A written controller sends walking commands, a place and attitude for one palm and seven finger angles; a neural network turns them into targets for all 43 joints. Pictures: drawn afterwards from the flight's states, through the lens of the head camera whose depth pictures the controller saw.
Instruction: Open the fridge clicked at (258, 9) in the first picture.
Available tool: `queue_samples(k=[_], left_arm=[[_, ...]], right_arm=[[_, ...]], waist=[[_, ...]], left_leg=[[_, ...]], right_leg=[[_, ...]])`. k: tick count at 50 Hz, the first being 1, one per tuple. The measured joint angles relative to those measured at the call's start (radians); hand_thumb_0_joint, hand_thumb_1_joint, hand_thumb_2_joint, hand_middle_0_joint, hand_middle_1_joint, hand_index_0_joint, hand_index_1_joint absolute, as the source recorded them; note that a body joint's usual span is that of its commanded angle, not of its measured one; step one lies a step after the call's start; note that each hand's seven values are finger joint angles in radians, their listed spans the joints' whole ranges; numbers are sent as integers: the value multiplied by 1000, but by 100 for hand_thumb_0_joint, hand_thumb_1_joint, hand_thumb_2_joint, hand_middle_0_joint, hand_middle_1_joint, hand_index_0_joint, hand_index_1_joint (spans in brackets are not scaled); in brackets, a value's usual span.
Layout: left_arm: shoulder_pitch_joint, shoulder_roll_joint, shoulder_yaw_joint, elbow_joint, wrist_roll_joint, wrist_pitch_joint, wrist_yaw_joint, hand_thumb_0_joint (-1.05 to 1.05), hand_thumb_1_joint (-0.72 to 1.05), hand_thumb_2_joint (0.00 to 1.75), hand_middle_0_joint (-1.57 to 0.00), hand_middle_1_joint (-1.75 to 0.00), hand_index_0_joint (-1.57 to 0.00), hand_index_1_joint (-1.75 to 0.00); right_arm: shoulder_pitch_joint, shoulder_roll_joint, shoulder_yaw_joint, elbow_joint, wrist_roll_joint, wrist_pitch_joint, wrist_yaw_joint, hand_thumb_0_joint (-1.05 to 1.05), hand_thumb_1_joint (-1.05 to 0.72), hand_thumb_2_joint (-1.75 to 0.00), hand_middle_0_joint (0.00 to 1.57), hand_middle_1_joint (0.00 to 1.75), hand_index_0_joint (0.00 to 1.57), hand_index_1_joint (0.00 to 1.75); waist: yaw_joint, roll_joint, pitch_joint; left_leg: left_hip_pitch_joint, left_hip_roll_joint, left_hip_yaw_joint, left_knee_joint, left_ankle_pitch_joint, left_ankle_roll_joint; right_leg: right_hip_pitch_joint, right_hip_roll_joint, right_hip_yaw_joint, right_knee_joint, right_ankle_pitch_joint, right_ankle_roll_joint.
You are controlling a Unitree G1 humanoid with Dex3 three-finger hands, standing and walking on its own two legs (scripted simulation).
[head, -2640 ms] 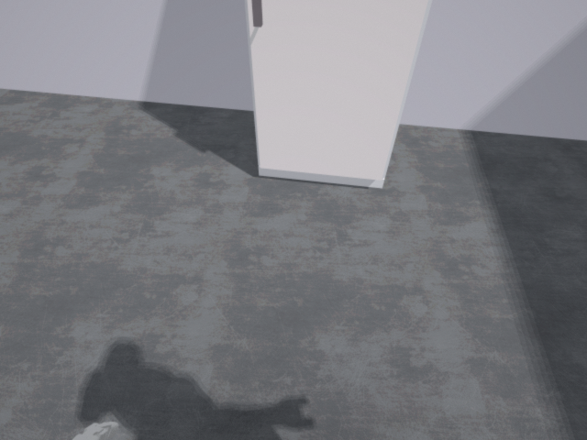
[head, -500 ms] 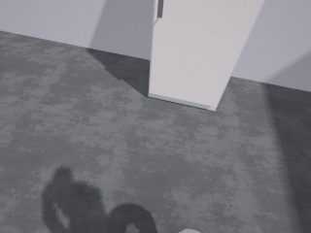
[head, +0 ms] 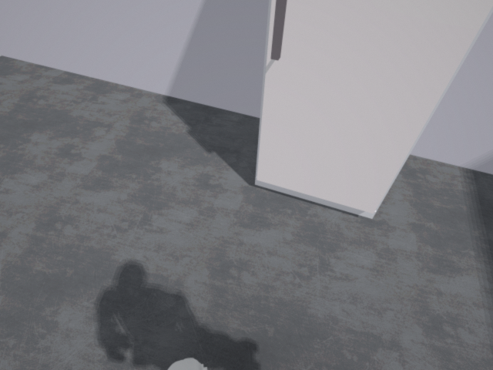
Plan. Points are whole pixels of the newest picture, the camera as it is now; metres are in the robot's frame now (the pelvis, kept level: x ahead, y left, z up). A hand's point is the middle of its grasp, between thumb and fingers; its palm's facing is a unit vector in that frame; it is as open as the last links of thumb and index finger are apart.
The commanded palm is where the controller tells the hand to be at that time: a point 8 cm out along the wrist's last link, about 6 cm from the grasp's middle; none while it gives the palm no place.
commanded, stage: walk to a spot facing it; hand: left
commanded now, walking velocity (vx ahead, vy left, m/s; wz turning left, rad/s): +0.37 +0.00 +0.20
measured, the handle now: out of the picture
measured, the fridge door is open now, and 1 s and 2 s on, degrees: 0 0 0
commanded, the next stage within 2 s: turn to face it in 0.34 s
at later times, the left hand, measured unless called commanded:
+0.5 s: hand (158, 311) +0.27 +0.19 -0.16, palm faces +0.06 -0.98 -0.20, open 7.3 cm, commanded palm none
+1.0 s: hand (175, 267) +0.37 +0.18 -0.18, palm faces -0.02 -0.98 -0.18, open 7.4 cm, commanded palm none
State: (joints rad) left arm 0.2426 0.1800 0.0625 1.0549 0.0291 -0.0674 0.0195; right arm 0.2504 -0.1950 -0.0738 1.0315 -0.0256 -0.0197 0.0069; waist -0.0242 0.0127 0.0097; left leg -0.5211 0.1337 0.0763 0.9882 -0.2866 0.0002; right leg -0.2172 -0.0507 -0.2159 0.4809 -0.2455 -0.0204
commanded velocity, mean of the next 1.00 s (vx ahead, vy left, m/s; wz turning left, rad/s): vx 0.13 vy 0.00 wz -0.21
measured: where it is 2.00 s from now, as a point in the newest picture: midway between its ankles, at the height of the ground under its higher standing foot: (256, 309)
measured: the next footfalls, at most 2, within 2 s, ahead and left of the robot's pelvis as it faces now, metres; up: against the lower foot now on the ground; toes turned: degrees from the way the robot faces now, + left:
left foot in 0.14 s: +0.19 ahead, +0.14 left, +0.00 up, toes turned +11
right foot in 0.56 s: +0.40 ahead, -0.12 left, +0.00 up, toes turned -7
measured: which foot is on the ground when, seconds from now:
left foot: up 0.00-0.12, down 0.14-0.56, up 0.58-0.96, down 0.98-1.00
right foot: down 0.00-0.16, up 0.18-0.54, down 0.56-1.00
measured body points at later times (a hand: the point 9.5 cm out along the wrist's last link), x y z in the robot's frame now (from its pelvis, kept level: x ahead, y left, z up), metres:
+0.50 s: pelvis +0.22 +0.01 +0.00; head +0.24 +0.00 +0.45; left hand +0.26 +0.24 -0.15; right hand +0.18 -0.22 -0.16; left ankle +0.15 +0.13 -0.74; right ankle +0.34 -0.12 -0.71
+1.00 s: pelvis +0.30 +0.00 +0.00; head +0.31 +0.01 +0.45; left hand +0.38 +0.23 -0.16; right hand +0.37 -0.25 -0.14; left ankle +0.33 +0.11 -0.74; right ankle +0.36 -0.11 -0.73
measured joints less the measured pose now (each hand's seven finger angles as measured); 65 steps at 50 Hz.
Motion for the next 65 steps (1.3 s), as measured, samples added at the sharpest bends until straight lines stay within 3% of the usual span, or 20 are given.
queue_samples(k=[4,7,10,12,14,19,25,28,31,34,40,48,51,53,56,58,61,65], left_arm=[[61,23,-4,30,2,10,-13,-1,94,89,-20,-30,-20,-30],[115,29,-5,45,-2,20,-18,0,93,89,-20,-30,-20,-30],[130,34,-5,63,-8,48,-24,0,92,89,-20,-30,-20,-30],[118,35,-3,67,-7,58,-28,1,92,89,-20,-30,-20,-30],[97,32,-1,60,-4,57,-34,1,91,89,-20,-30,-20,-30],[43,7,-3,16,-3,59,-37,1,91,89,-20,-30,-20,-30],[-31,-6,-3,-13,-5,51,-36,1,92,89,-20,-30,-20,-30],[-42,2,-7,-24,-1,22,-34,1,92,89,-20,-30,-20,-30],[-63,-21,-12,-21,-10,6,-22,0,91,89,-20,-30,-20,-30],[-60,-34,-9,-22,-14,22,-2,0,92,89,-20,-30,-20,-30],[-46,-23,-1,-21,-7,68,-2,0,92,89,-20,-30,-20,-30],[-20,-2,13,-45,-10,98,-13,1,91,89,-20,-30,-20,-30],[-15,14,19,-49,-17,116,-16,1,91,89,-20,-30,-20,-30],[-15,23,24,-52,-10,127,-22,1,91,89,-20,-30,-20,-30],[-14,36,32,-61,-7,125,-28,1,91,89,-20,-30,-20,-30],[-11,41,31,-62,-9,123,-26,1,91,89,-20,-30,-20,-30],[-13,40,25,-54,-11,126,-22,1,91,89,-20,-30,-20,-30],[-23,29,11,-40,-12,117,-23,1,91,89,-20,-30,-20,-30]], right_arm=[[-59,-3,3,-42,1,-9,17,0,-92,-90,19,29,20,30],[-73,-7,12,-61,0,-27,23,0,-92,-90,19,29,20,30],[-78,10,22,-65,-6,-51,11,0,-91,-90,19,29,20,30],[-58,28,33,-56,-4,-54,-1,0,-91,-90,19,29,20,30],[-27,43,32,-36,1,-55,-15,-1,-92,-90,20,29,20,30],[53,36,27,30,5,-47,-23,-1,-95,-90,20,30,21,30],[122,48,26,89,1,-28,-19,0,-93,-90,20,30,21,30],[153,53,27,108,5,-18,-19,0,-92,-90,20,30,21,30],[115,35,25,115,14,5,-26,0,-92,-90,20,30,20,30],[49,26,23,91,12,22,-32,1,-92,-90,20,29,20,30],[-53,26,25,0,6,33,-29,0,-91,-90,19,29,20,30],[-97,24,35,-60,14,26,-32,0,-91,-90,20,29,20,30],[-80,33,40,-69,8,19,-37,0,-91,-90,20,29,20,30],[-63,36,45,-71,2,25,-39,0,-91,-90,20,29,20,30],[-44,42,50,-59,0,29,-43,0,-91,-90,20,29,20,30],[-37,43,50,-49,0,27,-43,0,-91,-90,20,30,20,30],[-30,39,42,-39,-1,23,-44,0,-91,-90,20,30,21,30],[-10,25,34,-19,-3,22,-35,0,-91,-90,20,30,21,30]], waist=[[32,-19,-4],[51,-26,-2],[51,-51,18],[48,-56,24],[46,-56,27],[41,-41,25],[11,-20,49],[8,-17,54],[8,27,80],[14,31,80],[28,9,43],[62,-21,11],[53,-45,10],[46,-46,13],[49,-50,21],[50,-47,29],[40,-33,45],[17,-3,54]], left_leg=[[41,0,28,-229,35,-4],[136,-22,57,-384,48,3],[160,-50,78,-338,41,37],[205,-65,84,-371,15,42],[261,-80,85,-443,30,32],[386,-103,85,-593,47,27],[481,-89,84,-596,-28,-20],[468,-60,92,-435,-140,-46],[316,-43,24,-51,-245,-34],[181,-44,10,113,-206,-40],[88,-40,7,-46,-119,-55],[225,-73,-9,-376,-50,-43],[260,-82,10,-439,29,-1],[277,-78,22,-462,23,10],[303,-75,44,-515,39,13],[314,-71,61,-535,46,12],[322,-58,84,-536,40,6],[313,-32,103,-488,7,-12]], right_leg=[[74,-5,-13,-20,-46,22],[107,-24,-17,42,-125,48],[-8,-46,71,377,-232,29],[-114,-42,114,583,-204,24],[-199,-53,128,655,-142,28],[-305,-88,133,516,-40,50],[-258,-71,110,200,30,42],[-181,-41,97,87,150,8],[-179,-5,81,170,55,-38],[-144,22,90,110,57,-41],[-113,57,131,1,107,-51],[-114,93,192,1,104,-27],[-148,92,212,104,-34,0],[-199,89,215,278,-130,19],[-249,66,214,476,-143,42],[-245,46,209,503,-149,55],[-197,22,192,424,-178,63],[-86,18,159,208,-166,50]])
